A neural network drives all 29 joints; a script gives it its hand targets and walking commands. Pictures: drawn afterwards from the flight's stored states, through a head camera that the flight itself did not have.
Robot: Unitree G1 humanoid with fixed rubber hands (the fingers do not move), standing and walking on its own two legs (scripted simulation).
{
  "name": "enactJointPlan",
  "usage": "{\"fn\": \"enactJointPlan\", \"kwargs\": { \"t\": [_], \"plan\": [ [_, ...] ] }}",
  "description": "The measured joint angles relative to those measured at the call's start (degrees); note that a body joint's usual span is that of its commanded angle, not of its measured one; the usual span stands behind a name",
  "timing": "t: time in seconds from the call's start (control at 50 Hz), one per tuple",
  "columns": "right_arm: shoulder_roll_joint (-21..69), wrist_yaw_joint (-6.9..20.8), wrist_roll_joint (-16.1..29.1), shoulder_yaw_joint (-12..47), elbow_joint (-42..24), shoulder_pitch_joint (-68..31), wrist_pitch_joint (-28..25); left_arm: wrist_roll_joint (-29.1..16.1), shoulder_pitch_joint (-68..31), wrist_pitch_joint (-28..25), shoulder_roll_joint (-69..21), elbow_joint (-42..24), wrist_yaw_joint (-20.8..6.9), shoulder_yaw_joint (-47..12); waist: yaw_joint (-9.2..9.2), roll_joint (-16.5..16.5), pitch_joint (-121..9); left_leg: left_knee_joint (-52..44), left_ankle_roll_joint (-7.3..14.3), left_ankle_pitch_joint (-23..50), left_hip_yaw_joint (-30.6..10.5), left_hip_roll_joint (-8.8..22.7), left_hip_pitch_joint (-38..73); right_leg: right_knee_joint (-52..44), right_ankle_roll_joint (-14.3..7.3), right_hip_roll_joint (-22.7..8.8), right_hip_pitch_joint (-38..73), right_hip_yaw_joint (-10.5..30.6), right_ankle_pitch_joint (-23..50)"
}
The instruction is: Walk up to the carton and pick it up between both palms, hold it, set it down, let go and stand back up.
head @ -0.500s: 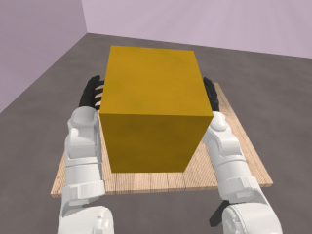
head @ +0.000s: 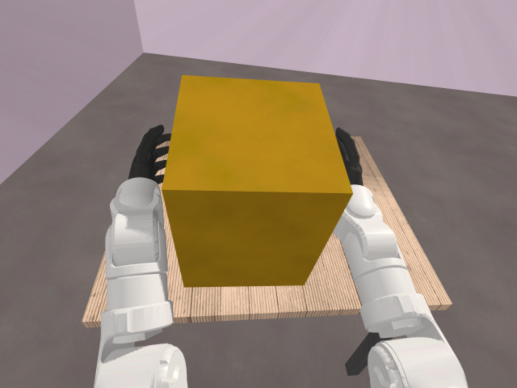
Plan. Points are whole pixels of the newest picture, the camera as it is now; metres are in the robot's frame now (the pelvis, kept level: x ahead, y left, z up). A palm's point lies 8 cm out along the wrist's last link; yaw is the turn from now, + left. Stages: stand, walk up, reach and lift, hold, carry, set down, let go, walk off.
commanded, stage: hold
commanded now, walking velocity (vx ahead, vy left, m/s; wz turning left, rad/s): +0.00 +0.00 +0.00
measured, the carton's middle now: (248, 190) +0.37 +0.00 +0.14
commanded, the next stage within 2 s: none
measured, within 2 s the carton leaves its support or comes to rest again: neither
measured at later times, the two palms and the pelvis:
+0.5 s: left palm (146, 178) +0.36 +0.15 +0.18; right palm (347, 181) +0.35 -0.14 +0.17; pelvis +0.00 +0.00 +0.00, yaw +0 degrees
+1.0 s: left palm (142, 180) +0.35 +0.15 +0.18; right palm (345, 180) +0.35 -0.14 +0.17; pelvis +0.00 +0.00 +0.00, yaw +0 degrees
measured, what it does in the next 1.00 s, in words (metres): stands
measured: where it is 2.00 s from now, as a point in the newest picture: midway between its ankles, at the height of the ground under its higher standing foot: outside the picture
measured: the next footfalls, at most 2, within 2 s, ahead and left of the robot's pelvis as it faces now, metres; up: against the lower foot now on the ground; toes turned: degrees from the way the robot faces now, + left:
none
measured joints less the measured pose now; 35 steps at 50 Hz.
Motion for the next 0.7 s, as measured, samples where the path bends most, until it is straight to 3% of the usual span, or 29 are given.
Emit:
{"fn": "enactJointPlan", "kwargs": {
  "t": [0.7],
  "plan": [
    [-0.1, 0.1, -0.3, -0.3, 0.6, -0.5, -0.1, -0.1, -0.5, -0.3, 0.0, 0.7, 0.2, 0.1, 0.01, 0.2, -0.3, -0.1, 0.0, 0.0, 0.1, 0.0, -0.1, 0.0, 0.0, 0.0, -0.2, 0.0, 0.0]
  ]
}}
